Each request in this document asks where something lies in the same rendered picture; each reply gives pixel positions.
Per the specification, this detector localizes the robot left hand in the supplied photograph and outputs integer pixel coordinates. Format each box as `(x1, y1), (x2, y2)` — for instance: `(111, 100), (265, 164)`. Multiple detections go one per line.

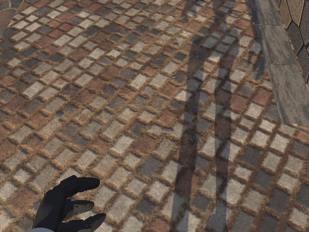
(32, 175), (106, 232)

